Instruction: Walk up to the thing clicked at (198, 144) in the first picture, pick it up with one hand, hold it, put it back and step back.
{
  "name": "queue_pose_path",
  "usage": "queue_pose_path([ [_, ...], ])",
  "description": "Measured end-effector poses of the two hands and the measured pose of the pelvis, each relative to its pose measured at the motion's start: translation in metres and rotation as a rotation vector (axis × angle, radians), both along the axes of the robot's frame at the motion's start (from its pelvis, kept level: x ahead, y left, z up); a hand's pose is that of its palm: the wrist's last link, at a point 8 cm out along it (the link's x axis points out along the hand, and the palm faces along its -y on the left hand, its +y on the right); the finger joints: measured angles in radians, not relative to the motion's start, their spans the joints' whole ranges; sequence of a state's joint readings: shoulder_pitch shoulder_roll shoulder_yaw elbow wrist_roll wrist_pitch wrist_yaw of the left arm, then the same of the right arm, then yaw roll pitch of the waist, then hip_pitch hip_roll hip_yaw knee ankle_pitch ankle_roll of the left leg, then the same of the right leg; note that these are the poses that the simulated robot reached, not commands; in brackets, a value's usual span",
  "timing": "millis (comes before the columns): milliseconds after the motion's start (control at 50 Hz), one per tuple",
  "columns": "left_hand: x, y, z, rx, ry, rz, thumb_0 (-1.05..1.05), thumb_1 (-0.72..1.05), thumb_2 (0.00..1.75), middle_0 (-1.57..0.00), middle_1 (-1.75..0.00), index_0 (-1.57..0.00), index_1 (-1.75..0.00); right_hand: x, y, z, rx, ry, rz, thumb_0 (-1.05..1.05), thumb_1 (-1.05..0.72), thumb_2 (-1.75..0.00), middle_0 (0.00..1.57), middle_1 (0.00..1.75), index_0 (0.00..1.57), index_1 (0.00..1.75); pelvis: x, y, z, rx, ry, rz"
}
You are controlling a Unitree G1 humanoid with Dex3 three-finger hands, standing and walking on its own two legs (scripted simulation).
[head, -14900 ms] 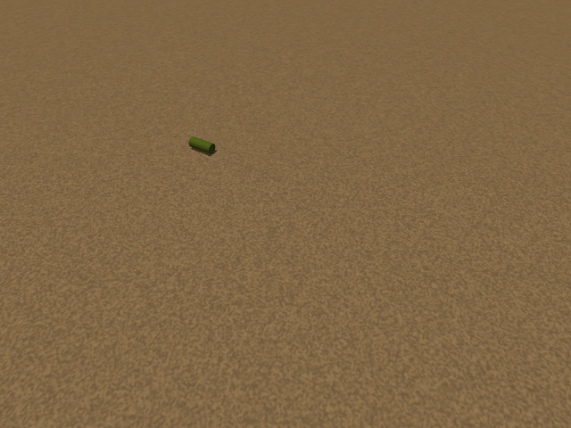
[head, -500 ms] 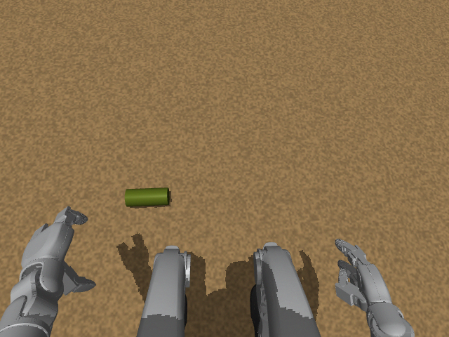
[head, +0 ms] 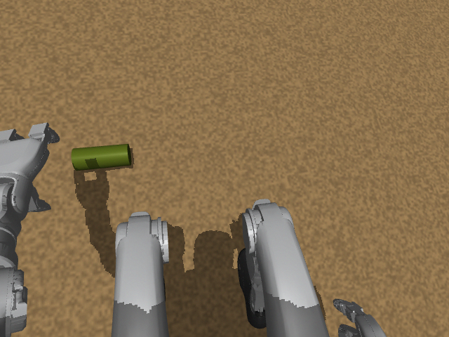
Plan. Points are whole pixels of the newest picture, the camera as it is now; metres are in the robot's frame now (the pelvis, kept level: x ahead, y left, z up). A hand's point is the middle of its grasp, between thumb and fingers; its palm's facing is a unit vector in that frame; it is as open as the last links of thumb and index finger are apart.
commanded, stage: rise first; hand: left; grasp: from above
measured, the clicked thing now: (102, 157) +0.52 +0.27 -0.36
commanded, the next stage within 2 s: none
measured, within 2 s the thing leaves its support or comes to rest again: neither
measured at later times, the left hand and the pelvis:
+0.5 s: hand (50, 162) +0.45 +0.32 -0.20, palm faces -0.44 -0.05 -0.90, open 13.9 cm; pelvis +0.00 +0.02 -0.05, yaw -2 degrees
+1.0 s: hand (62, 158) +0.47 +0.32 -0.23, palm faces -0.46 -0.07 -0.89, open 14.0 cm; pelvis +0.02 +0.01 -0.05, yaw -3 degrees
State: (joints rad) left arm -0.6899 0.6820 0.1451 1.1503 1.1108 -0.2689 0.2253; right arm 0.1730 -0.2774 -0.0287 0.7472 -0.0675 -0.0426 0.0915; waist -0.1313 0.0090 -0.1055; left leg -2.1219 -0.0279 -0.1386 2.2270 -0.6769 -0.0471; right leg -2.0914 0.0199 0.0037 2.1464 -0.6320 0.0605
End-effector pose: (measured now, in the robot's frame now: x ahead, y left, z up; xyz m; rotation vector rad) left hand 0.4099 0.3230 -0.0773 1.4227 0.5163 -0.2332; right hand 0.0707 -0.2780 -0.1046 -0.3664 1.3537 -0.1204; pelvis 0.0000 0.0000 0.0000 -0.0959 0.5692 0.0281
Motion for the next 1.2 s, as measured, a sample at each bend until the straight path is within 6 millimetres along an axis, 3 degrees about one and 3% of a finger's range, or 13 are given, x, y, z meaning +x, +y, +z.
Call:
queue_pose_path([
  [180,0.024,0.002,-0.026,0.052,-0.006,-0.076,0.00,-0.51,1.03,-0.09,-0.96,-0.08,-0.97,-0.016,0.005,-0.008,-0.036,0.044,-0.002,0.01,-0.90,-0.90,0.20,0.30,0.20,0.30,-0.001,0.007,-0.022,-0.026,-0.004,0.000],
  [620,0.059,0.001,-0.072,0.065,-0.023,-0.091,0.00,-0.47,0.97,-0.12,-0.95,-0.12,-0.95,-0.007,0.023,-0.030,-0.022,0.084,0.056,0.00,-0.91,-0.90,0.20,0.30,0.21,0.30,0.009,0.017,-0.047,-0.056,0.027,-0.009],
  [1200,0.073,-0.007,-0.095,0.046,-0.017,-0.081,0.00,-0.53,1.02,-0.10,-0.99,-0.08,-1.00,-0.024,0.014,-0.027,-0.032,0.159,0.046,0.00,-0.91,-0.90,0.20,0.30,0.20,0.30,0.014,0.014,-0.054,-0.064,0.036,-0.022],
])
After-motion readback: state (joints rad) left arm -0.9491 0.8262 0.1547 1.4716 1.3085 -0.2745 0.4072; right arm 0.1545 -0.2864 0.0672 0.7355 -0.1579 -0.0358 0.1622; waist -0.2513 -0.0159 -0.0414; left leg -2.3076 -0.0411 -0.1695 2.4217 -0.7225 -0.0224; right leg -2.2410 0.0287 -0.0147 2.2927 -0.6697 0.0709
